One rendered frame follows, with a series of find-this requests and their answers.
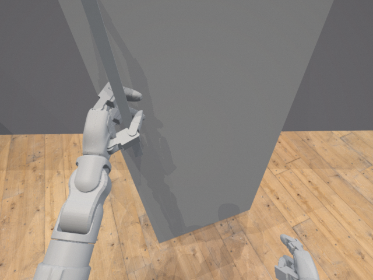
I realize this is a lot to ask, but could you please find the left robot hand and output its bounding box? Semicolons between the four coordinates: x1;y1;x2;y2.
82;82;145;160

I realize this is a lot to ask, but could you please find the handle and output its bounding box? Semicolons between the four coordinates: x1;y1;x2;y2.
81;0;143;157

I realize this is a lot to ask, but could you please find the right robot hand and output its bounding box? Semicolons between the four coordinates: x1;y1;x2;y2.
275;234;320;280

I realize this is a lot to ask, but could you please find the robot left forearm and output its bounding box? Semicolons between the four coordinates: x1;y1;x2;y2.
33;155;112;280

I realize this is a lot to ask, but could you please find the fridge door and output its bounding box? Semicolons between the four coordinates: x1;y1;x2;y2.
58;0;334;243

